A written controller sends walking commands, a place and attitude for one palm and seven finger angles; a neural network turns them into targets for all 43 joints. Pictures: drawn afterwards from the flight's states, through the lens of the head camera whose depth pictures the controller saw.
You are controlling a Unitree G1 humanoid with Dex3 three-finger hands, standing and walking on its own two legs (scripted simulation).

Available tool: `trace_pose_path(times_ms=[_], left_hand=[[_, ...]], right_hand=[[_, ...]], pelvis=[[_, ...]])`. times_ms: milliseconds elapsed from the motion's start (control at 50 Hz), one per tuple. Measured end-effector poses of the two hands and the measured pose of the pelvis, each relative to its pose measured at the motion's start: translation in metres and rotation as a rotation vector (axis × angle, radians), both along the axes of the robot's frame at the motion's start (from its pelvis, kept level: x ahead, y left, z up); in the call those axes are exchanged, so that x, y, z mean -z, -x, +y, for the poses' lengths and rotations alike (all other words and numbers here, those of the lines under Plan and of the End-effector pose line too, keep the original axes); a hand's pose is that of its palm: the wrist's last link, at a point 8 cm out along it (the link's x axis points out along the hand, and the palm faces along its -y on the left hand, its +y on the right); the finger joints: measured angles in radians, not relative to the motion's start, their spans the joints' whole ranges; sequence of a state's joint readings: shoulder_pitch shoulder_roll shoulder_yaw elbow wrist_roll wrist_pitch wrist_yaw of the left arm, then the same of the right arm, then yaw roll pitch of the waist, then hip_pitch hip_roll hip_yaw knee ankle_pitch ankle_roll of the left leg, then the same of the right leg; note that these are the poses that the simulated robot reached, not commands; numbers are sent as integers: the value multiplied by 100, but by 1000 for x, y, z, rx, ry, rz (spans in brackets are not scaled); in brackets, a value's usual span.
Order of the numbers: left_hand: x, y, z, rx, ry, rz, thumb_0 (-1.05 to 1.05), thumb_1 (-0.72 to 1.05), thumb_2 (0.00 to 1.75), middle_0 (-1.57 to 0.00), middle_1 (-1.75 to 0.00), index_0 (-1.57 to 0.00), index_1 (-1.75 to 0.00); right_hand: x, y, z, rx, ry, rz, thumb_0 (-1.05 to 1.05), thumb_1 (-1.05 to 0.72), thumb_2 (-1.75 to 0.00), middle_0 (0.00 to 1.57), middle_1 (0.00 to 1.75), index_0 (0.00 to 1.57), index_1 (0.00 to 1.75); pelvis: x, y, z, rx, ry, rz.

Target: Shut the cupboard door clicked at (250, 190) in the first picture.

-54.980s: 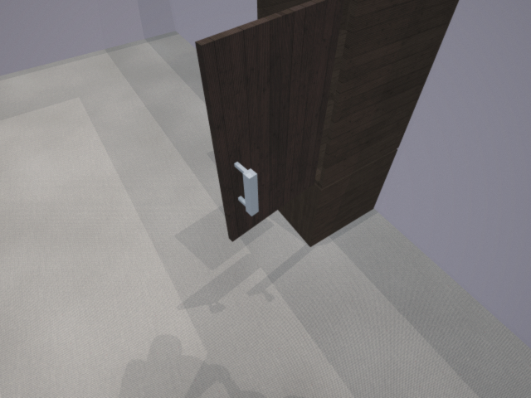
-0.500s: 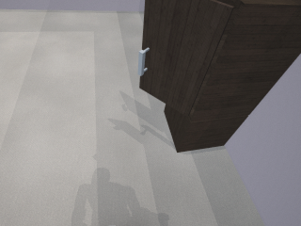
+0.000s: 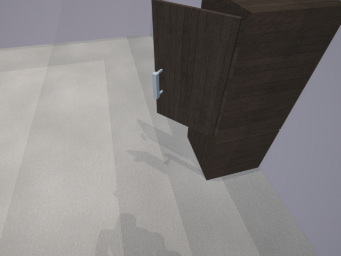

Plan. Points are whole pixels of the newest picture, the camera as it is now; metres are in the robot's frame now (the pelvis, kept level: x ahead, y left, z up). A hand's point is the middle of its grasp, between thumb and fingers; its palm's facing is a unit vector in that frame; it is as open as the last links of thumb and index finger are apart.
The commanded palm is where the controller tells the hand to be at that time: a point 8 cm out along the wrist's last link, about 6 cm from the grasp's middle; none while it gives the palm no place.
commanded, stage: let the arm hang, fingers relaxed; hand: left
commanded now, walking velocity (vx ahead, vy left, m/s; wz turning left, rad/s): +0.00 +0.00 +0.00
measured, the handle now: (158, 83) +0.90 +0.11 -0.11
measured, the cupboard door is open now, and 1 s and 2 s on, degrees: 42 42 42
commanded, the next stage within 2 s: look to check the result in 0.14 s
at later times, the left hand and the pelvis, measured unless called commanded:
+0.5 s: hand out of the picture +0.01 +0.17 -0.17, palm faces +0.04 -0.98 -0.22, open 7.4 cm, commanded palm none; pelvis +0.01 -0.01 +0.00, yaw +0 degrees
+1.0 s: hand out of the picture +0.03 +0.17 -0.18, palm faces +0.06 -0.98 -0.20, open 7.4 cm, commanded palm none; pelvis +0.03 -0.01 +0.00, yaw +2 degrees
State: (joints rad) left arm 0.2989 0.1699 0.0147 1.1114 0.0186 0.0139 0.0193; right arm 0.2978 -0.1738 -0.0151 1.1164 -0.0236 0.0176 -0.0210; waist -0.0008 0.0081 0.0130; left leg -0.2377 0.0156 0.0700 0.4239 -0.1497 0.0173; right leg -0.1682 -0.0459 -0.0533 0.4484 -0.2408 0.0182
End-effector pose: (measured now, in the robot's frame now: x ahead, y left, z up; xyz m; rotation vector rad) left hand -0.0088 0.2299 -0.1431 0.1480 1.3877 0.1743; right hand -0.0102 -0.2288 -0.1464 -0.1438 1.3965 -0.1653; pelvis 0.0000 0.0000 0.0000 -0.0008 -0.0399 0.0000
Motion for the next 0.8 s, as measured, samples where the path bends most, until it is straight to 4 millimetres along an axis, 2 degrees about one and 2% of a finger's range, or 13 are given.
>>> trace_pose_path(times_ms=[120,220,580,800], left_hand=[[3,-5,-10,4,20,3,0,90,90,-20,-30,-20,-30],[3,-5,-12,0,21,18,0,90,90,-20,-30,-20,-30],[-1,-16,-11,-8,-7,22,0,90,90,-20,-30,-20,-30],[1,-27,-16,-5,9,17,0,90,90,-20,-30,-20,-30]], right_hand=[[-2,11,-4,14,6,38,0,-91,-90,20,30,20,30],[-2,11,-5,18,7,49,0,-91,-90,20,30,20,30],[-1,-39,-9,-17,-6,-29,0,-91,-90,20,30,20,30],[-5,-51,-15,-23,14,-29,0,-91,-90,20,30,20,30]], pelvis=[[0,-1,-4,0,1,8],[0,-5,-6,0,2,8],[-1,-18,-12,0,1,6],[-2,-27,-14,0,2,8]])
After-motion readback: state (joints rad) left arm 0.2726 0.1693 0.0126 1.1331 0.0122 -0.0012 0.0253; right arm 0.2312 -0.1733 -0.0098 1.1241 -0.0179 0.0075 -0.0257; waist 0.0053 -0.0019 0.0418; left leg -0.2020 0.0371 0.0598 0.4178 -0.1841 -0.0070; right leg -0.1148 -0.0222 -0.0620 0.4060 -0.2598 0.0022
